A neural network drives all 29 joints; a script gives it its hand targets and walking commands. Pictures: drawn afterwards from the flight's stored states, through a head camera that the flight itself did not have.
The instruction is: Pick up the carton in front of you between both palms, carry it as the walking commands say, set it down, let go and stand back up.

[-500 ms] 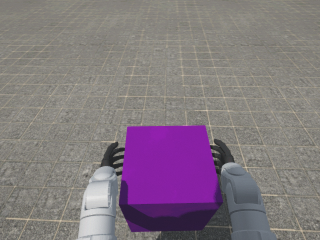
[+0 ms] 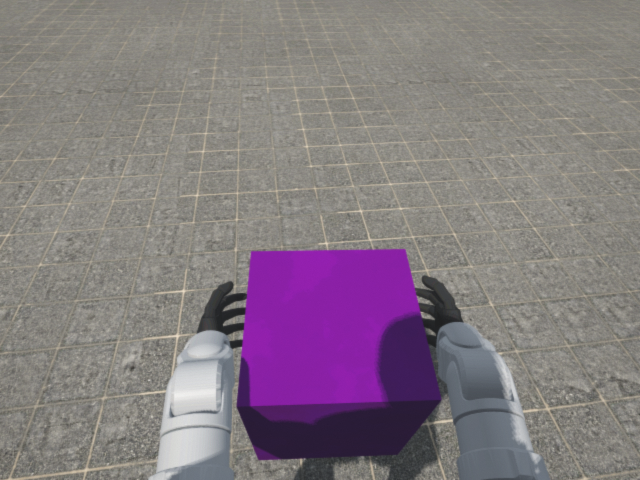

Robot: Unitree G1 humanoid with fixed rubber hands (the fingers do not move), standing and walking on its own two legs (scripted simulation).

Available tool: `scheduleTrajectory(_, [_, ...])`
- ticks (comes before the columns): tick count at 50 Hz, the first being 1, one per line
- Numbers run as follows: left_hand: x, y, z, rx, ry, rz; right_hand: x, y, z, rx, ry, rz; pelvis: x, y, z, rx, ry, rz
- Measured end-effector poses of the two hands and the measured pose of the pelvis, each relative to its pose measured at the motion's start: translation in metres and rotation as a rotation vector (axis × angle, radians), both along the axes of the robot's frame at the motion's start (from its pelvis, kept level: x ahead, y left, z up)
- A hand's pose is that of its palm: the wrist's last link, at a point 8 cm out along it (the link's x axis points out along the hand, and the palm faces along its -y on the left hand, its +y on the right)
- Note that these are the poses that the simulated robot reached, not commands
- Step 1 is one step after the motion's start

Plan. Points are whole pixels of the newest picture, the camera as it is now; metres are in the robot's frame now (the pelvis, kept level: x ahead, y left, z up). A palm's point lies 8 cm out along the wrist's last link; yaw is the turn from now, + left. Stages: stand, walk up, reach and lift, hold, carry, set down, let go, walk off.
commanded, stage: hold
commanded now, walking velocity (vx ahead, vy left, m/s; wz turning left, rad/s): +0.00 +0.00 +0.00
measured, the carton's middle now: (328, 359) +0.29 +0.00 -0.04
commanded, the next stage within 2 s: set down in 0.20 s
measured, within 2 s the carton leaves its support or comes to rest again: neither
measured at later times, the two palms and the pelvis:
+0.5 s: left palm (206, 323) +0.32 +0.17 +0.01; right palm (427, 321) +0.31 -0.13 +0.02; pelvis -0.01 +0.02 -0.01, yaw -1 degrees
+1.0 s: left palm (236, 368) +0.36 +0.16 -0.20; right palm (399, 359) +0.37 -0.14 -0.19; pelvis -0.04 -0.02 -0.12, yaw -1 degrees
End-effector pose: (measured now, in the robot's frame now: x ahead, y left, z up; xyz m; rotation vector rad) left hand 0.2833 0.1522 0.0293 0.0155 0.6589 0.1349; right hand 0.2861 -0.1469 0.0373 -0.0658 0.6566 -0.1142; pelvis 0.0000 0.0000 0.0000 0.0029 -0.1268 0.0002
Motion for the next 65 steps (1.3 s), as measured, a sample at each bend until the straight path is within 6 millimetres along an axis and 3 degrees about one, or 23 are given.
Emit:
scheduleTrajectory(15, [0.010,0.015,0.005,-0.016,-0.003,-0.029,-0.001,0.015,0.006,-0.005,-0.003,-0.033,-0.002,0.024,-0.001,-0.004,-0.013,-0.025])
scheduleTrajectory(25, [0.034,0.017,-0.015,-0.072,0.017,0.021,0.026,0.017,-0.015,0.016,0.018,-0.041,-0.010,0.023,-0.011,0.001,0.022,-0.022])
scheduleTrajectory(31, [0.045,0.018,-0.062,-0.046,0.042,0.018,0.044,0.019,-0.058,-0.012,0.045,-0.004,-0.021,0.016,-0.024,-0.005,0.151,-0.007])
scheduleTrajectory(39, [0.049,0.015,-0.158,-0.023,0.035,0.022,0.055,0.015,-0.153,-0.004,0.038,0.008,-0.037,0.001,-0.057,-0.023,0.413,0.009])
scheduleTrajectory(43, [0.057,0.010,-0.197,-0.024,0.003,0.023,0.061,0.011,-0.192,0.023,0.007,-0.013,-0.041,-0.008,-0.082,-0.027,0.546,0.004])
scheduleTrajectory(54, [0.083,0.010,-0.249,-0.044,-0.024,0.043,0.090,0.010,-0.245,0.078,-0.021,-0.041,-0.046,-0.022,-0.144,-0.030,0.747,-0.006])
scheduleTrajectory(65, [0.101,0.014,-0.315,-0.039,0.009,0.042,0.107,0.014,-0.312,0.060,0.011,-0.032,-0.051,-0.018,-0.198,-0.046,0.874,-0.011])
